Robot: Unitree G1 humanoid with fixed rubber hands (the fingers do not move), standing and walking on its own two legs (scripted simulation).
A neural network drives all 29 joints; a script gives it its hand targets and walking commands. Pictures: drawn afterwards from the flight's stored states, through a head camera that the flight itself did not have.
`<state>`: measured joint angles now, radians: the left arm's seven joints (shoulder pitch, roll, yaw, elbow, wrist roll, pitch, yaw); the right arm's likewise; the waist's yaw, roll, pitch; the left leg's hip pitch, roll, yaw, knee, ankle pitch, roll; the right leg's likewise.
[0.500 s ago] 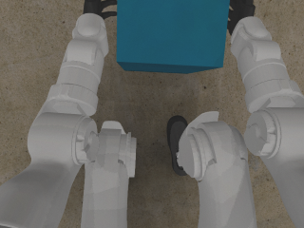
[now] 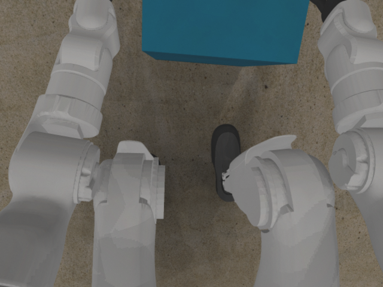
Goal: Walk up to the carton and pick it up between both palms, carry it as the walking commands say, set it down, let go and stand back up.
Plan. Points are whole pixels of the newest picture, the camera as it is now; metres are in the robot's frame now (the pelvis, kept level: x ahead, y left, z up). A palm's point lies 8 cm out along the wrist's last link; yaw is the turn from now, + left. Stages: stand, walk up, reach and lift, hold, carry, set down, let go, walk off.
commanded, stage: set down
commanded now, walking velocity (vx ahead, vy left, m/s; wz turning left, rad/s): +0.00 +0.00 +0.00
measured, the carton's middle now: out of the picture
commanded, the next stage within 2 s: let go in 1.50 s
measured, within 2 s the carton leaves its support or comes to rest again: neither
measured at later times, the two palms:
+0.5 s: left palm out of the picture +0.55 +0.11 -0.11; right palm out of the picture +0.50 -0.24 -0.13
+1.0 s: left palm out of the picture +0.55 +0.11 +0.02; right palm out of the picture +0.50 -0.26 +0.02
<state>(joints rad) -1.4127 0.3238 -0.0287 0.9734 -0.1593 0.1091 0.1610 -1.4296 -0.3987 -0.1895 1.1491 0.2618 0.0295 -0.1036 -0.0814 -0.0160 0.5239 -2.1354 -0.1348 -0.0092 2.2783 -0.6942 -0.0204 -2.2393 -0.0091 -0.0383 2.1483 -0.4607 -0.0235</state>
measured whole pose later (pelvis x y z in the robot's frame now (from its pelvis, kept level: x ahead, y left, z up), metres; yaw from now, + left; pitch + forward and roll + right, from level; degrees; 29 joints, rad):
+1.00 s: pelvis -0.01 -0.01 +0.15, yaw +0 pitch +29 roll +3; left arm -1.33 0.37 0.15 0.57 -0.15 0.44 0.12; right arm -1.23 -0.36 -0.22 0.46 0.21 0.45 -0.15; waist -0.09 0.00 0.53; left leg -1.68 -0.09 0.01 1.75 -0.57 -0.02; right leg -1.79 0.04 0.03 1.67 -0.38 -0.02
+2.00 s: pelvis +0.04 -0.02 +0.34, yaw -2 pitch +13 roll +2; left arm -0.45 0.20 0.14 0.20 0.02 0.32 0.07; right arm -0.38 -0.29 -0.11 0.17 0.06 0.34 0.01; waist -0.07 -0.02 0.51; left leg -0.80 -0.08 -0.04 0.97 -0.40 -0.01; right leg -0.91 0.05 0.05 0.95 -0.27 -0.03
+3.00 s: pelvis +0.16 +0.00 +0.40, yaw -2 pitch -2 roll -1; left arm 0.22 0.22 0.02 0.60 0.04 0.06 -0.01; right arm 0.24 -0.23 -0.03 0.52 -0.02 0.13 0.01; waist 0.01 0.03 -0.01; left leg -0.10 -0.03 -0.07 0.56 -0.41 0.03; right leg -0.19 0.05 0.02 0.54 -0.30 -0.02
